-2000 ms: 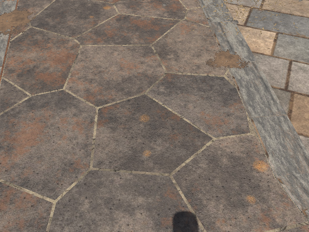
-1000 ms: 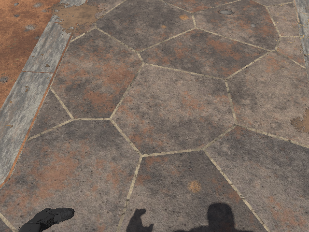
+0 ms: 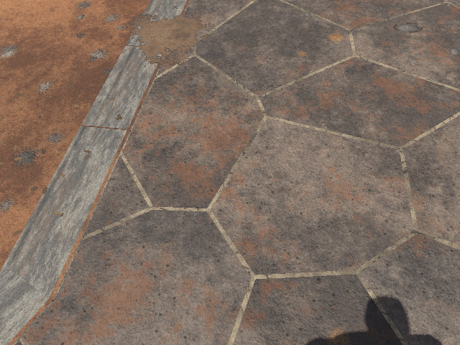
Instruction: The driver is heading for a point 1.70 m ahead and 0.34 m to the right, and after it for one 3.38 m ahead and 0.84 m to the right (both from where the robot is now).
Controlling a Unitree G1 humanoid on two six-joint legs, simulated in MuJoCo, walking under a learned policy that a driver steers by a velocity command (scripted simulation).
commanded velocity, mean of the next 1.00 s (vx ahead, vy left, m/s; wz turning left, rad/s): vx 0.00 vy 0.00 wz -0.45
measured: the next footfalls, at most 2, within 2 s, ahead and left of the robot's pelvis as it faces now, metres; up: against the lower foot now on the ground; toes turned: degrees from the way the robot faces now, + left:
left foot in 0.38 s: +0.10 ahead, +0.14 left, +0.00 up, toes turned -20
right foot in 0.80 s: +0.00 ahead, -0.12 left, +0.00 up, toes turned -25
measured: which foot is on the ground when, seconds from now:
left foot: up 0.00-0.36, down 0.38-0.80, up 0.82-1.00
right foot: down 0.00-0.38, up 0.40-0.78, down 0.80-1.00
